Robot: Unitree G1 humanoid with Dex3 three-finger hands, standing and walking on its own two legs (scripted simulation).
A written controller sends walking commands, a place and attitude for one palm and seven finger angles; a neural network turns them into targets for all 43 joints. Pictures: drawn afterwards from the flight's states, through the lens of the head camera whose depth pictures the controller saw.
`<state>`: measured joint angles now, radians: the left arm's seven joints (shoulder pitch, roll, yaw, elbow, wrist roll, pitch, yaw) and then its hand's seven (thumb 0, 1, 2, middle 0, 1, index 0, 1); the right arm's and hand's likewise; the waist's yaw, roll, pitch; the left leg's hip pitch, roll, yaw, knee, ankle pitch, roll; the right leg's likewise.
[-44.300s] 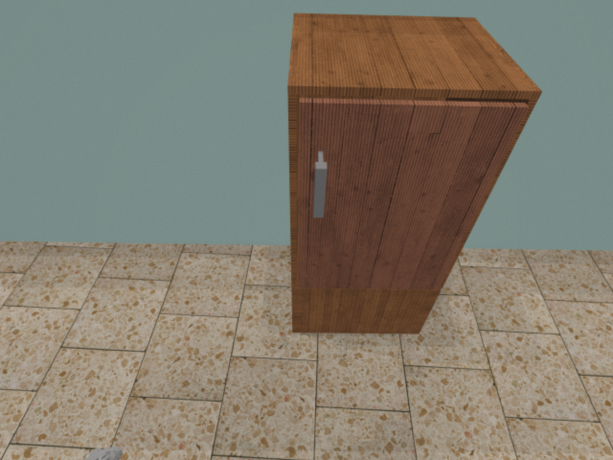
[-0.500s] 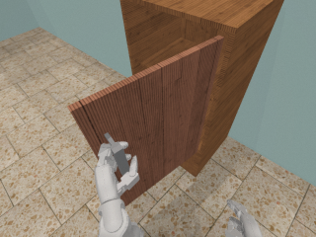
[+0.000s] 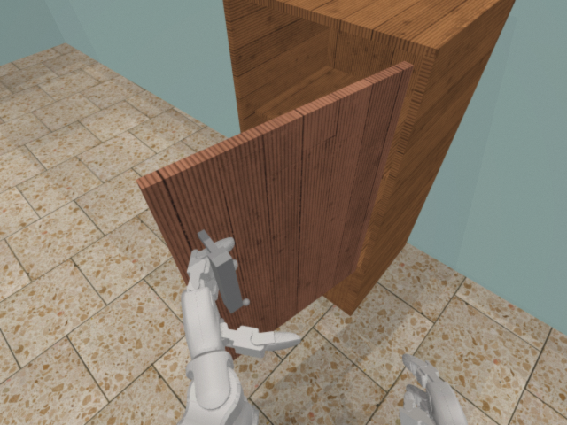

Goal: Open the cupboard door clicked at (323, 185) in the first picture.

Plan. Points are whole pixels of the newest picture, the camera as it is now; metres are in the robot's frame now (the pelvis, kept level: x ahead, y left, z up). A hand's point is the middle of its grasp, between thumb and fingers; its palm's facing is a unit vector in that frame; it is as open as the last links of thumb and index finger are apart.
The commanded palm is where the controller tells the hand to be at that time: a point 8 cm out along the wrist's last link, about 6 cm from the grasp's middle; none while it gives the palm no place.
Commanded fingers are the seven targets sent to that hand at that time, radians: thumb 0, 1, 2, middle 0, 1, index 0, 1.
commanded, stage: open thumb and fingers to let go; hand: left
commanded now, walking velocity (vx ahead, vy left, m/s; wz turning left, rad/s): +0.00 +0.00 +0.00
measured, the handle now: (219, 272) +0.32 +0.11 +0.06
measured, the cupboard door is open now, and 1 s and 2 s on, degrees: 78 81 81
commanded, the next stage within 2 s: slide the hand sideways off the handle in 0.10 s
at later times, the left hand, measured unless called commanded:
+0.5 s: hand (245, 333) +0.23 +0.06 +0.05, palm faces -0.14 -0.99 +0.04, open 16.2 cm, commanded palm +0.22 +0.11 +0.05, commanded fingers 0.00 -0.50 0.30 -0.15 -0.30 -0.15 -0.30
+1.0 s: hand (207, 363) +0.20 +0.10 +0.05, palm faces -0.09 -1.00 +0.01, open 16.1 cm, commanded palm +0.17 +0.17 +0.05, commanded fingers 0.00 -0.50 0.30 -0.15 -0.30 -0.15 -0.30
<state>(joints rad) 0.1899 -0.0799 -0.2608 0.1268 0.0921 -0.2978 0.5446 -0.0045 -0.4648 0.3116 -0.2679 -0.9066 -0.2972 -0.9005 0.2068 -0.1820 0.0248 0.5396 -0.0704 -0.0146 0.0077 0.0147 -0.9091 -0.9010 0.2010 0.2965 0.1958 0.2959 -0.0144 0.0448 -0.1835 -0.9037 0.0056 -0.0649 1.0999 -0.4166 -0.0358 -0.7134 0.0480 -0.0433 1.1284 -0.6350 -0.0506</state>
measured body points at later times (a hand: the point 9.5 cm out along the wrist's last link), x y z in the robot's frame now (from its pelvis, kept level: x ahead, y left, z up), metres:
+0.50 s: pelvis -0.01 +0.02 -0.01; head +0.03 +0.01 +0.44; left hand +0.23 +0.12 +0.05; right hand +0.16 -0.21 -0.09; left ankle +0.07 +0.14 -0.65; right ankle -0.04 -0.09 -0.65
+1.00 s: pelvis -0.01 +0.02 -0.01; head +0.03 +0.01 +0.43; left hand +0.20 +0.16 +0.06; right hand +0.17 -0.20 -0.08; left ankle +0.07 +0.14 -0.65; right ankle -0.04 -0.09 -0.65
